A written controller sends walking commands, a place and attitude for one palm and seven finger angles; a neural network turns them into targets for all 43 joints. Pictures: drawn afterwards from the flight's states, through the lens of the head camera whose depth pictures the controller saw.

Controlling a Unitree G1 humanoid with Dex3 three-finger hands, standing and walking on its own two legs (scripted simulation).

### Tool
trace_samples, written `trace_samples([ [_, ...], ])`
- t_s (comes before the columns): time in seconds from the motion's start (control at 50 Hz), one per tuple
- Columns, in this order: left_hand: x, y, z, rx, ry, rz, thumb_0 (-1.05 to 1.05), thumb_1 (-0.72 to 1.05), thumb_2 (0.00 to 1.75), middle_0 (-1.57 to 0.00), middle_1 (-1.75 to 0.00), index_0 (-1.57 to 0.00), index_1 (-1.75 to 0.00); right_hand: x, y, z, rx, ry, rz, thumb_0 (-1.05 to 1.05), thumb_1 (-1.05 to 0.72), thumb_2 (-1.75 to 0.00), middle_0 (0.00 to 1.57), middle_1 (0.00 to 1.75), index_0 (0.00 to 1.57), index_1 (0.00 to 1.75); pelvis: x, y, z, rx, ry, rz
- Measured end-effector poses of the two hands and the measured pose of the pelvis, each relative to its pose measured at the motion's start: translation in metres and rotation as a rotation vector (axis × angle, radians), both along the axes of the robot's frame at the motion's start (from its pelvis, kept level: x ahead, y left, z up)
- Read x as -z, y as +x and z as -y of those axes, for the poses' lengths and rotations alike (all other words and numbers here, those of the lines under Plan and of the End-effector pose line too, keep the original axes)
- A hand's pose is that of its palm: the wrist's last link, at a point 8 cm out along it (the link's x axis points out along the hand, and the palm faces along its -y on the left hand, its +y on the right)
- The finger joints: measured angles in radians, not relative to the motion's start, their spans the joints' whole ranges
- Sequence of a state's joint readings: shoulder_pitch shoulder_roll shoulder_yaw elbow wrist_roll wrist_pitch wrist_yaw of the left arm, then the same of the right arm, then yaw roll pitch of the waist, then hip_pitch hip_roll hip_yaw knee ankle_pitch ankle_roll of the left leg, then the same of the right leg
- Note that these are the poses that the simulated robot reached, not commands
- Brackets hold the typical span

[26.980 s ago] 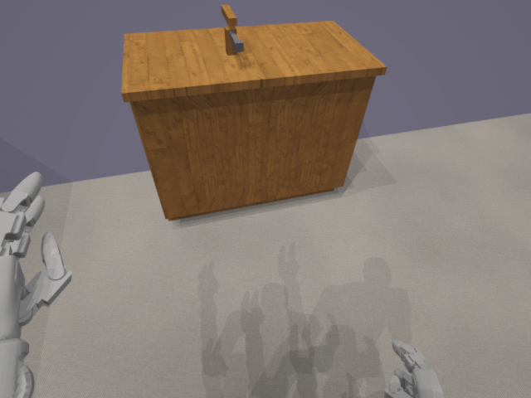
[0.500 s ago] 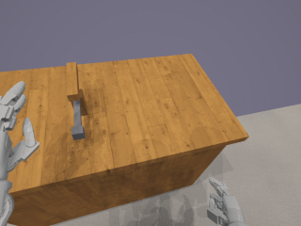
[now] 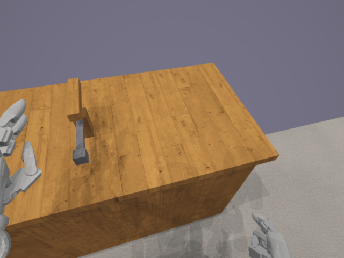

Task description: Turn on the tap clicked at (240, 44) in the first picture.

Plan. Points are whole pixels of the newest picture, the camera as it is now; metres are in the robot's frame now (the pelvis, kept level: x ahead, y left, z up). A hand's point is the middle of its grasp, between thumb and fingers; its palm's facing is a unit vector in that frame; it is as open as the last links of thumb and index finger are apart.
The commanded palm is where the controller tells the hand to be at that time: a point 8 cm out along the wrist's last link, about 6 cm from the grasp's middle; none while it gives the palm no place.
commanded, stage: look again from close up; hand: left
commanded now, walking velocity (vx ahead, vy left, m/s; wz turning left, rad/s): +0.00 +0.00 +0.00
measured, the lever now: (80, 156) +0.32 +0.24 +0.05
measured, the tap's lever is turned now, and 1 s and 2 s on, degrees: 0 0 0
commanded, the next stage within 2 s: come to a stop and stand still in 0.20 s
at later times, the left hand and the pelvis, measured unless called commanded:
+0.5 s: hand (50, 179) +0.21 +0.22 +0.15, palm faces +0.34 -0.85 -0.39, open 7.4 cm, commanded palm +0.15 +0.26 +0.17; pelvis -0.01 -0.02 +0.00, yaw -1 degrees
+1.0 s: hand (28, 176) +0.21 +0.26 +0.15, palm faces +0.40 -0.81 -0.42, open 7.4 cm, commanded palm +0.15 +0.28 +0.17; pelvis +0.00 -0.01 +0.00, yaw +2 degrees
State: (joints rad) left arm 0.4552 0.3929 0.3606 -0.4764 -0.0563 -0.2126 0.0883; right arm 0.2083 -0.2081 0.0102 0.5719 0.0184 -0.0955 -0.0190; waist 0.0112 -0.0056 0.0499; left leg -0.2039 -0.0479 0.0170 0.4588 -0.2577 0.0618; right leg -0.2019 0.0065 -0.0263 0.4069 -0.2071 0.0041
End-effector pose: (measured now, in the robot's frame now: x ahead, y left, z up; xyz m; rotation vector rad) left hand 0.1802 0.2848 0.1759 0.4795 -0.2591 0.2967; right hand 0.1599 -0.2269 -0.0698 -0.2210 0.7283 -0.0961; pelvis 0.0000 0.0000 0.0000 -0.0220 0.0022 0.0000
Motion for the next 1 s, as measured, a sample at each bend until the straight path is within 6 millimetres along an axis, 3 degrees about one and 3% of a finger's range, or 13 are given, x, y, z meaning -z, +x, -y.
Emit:
trace_samples([
  [0.34,0.009,-0.011,0.023,-0.027,-0.053,-0.031,0.02,0.89,0.89,-0.21,-0.30,-0.21,-0.30,-0.004,-0.009,0.024,0.006,-0.004,0.030,0.01,-0.90,-0.90,0.20,0.30,0.20,0.30,-0.002,-0.012,0.021,0.008,0.004,0.002],
  [0.52,0.007,-0.009,0.021,-0.018,-0.035,-0.038,0.01,0.89,0.89,-0.21,-0.30,-0.21,-0.30,-0.003,-0.011,0.025,0.017,-0.007,0.020,0.01,-0.90,-0.90,0.20,0.30,0.20,0.30,-0.002,-0.011,0.020,0.010,0.003,0.000],
  [0.6,-0.028,0.008,0.000,-0.015,0.133,0.110,0.02,0.88,0.89,-0.21,-0.31,-0.22,-0.30,0.002,-0.014,0.016,-0.057,-0.024,0.004,0.01,-0.90,-0.90,0.20,0.30,0.20,0.30,0.003,-0.014,0.023,-0.020,0.009,-0.011],
  [0.66,-0.044,0.016,-0.015,-0.060,0.146,0.193,0.02,0.88,0.89,-0.21,-0.31,-0.21,-0.30,0.005,-0.016,0.014,-0.088,-0.006,-0.015,0.01,-0.90,-0.90,0.20,0.30,0.20,0.30,0.004,-0.012,0.024,-0.001,0.012,-0.028],
  [0.72,-0.033,0.017,-0.008,-0.038,0.101,0.167,0.01,0.89,0.89,-0.20,-0.30,-0.21,-0.30,0.006,-0.018,0.016,-0.077,0.013,-0.012,0.01,-0.90,-0.90,0.20,0.30,0.20,0.30,0.003,-0.007,0.019,0.009,0.012,-0.040],
  [0.8,0.000,0.011,0.007,0.018,0.036,0.036,0.01,0.89,0.89,-0.20,-0.30,-0.20,-0.30,0.009,-0.021,0.021,-0.054,0.000,-0.041,0.01,-0.90,-0.90,0.20,0.30,0.20,0.30,0.003,-0.001,0.014,0.004,0.015,-0.043],
  [0.86,0.017,0.006,0.005,0.013,0.016,-0.036,0.01,0.89,0.89,-0.21,-0.30,-0.21,-0.30,0.011,-0.020,0.023,-0.057,-0.026,-0.077,0.01,-0.90,-0.90,0.20,0.30,0.20,0.30,0.004,0.000,0.013,-0.010,0.016,-0.042],
  [0.92,0.021,0.001,-0.006,-0.025,0.013,-0.043,0.01,0.88,0.89,-0.21,-0.31,-0.21,-0.30,0.011,-0.015,0.022,-0.078,-0.044,-0.093,0.01,-0.90,-0.90,0.20,0.30,0.20,0.30,0.004,0.000,0.012,-0.028,0.013,-0.040],
  [1.0,0.011,-0.008,-0.015,-0.067,0.017,0.013,0.02,0.88,0.89,-0.21,-0.31,-0.21,-0.30,0.008,-0.005,0.015,-0.112,-0.044,-0.069,0.01,-0.90,-0.90,0.20,0.30,0.20,0.30,0.005,-0.003,0.010,-0.040,0.013,-0.036],
])
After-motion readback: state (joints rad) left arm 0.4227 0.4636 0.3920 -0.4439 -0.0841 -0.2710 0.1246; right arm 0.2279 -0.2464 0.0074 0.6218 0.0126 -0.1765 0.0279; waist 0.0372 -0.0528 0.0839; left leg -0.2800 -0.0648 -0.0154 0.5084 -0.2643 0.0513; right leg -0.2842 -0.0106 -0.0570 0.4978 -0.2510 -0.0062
